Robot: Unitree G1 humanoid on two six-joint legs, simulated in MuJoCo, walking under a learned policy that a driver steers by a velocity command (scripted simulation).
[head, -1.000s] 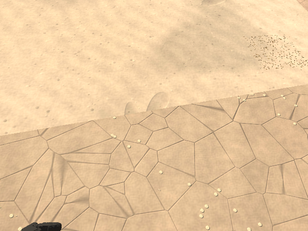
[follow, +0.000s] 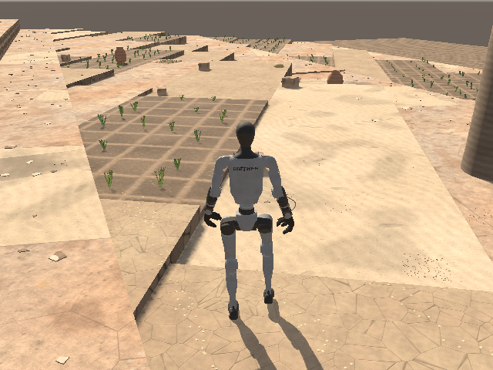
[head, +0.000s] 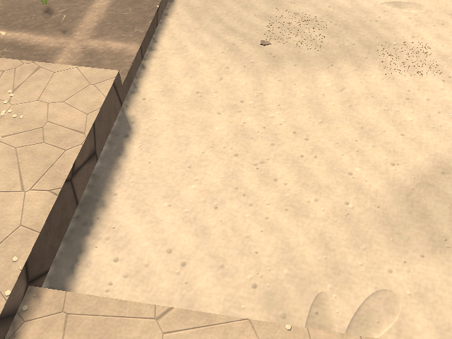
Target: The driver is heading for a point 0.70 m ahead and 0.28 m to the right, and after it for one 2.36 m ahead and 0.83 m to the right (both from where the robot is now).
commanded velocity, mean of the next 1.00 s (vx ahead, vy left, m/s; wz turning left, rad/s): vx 0.14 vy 0.00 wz -0.50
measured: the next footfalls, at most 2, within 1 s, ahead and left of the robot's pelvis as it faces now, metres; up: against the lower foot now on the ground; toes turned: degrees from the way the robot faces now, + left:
right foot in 0.20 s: +0.21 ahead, -0.15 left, +0.00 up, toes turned -8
left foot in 0.62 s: +0.19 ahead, +0.09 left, +0.00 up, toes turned -22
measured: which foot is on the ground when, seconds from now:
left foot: down 0.00-0.22, up 0.24-0.60, down 0.62-1.00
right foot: up 0.00-0.18, down 0.20-0.62, up 0.64-1.00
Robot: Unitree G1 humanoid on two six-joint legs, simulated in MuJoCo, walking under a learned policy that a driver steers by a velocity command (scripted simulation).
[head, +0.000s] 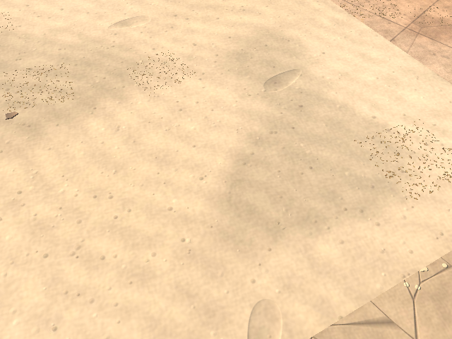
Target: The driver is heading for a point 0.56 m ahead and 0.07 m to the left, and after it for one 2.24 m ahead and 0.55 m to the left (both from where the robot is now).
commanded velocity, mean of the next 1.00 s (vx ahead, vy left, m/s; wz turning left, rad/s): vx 0.47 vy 0.00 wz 0.13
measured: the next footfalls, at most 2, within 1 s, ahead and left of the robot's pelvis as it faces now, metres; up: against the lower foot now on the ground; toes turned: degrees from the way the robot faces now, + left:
right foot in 0.22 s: +0.25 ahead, -0.18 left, +0.00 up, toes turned -7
left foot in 0.88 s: +0.65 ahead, +0.03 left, -0.08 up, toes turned +11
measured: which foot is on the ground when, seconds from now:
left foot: down 0.00-0.22, up 0.24-0.86, down 0.88-1.00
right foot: up 0.00-0.20, down 0.22-0.88, up 0.90-1.00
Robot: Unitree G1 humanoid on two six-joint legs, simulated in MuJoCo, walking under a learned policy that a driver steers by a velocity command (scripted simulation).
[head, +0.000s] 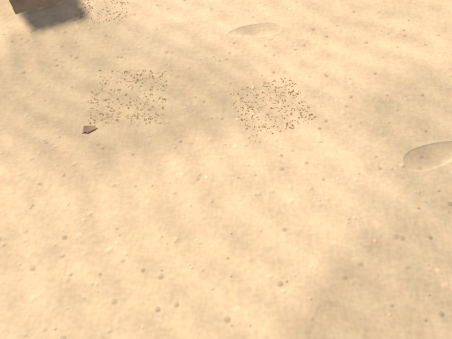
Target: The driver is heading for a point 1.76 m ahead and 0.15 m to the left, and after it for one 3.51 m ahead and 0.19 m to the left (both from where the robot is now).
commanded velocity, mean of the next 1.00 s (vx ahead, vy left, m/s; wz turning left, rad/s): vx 0.50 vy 0.00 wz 0.36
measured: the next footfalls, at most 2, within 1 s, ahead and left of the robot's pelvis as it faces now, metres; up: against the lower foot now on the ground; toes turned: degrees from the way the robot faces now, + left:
right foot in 0.28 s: +0.38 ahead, -0.14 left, +0.00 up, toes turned +14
left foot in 0.76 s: +0.51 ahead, +0.19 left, +0.00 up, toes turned +21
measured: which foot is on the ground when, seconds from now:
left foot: down 0.00-0.28, up 0.30-0.74, down 0.76-1.00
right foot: up 0.00-0.26, down 0.28-0.78, up 0.80-1.00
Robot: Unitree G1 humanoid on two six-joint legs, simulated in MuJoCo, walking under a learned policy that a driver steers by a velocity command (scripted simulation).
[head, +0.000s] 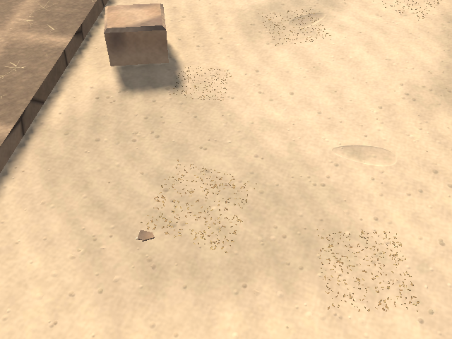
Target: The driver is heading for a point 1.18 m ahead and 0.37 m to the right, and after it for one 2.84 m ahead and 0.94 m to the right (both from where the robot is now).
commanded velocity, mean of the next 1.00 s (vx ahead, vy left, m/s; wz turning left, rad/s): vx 0.50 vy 0.00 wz -0.06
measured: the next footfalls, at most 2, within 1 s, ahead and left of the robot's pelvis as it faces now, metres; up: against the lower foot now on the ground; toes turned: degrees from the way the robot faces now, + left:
right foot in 0.28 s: +0.33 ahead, -0.15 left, +0.00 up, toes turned -3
left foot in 0.80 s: +0.62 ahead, +0.10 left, +0.00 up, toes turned +0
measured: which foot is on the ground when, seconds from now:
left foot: down 0.00-0.28, up 0.30-0.78, down 0.80-1.00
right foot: up 0.00-0.26, down 0.28-0.80, up 0.82-1.00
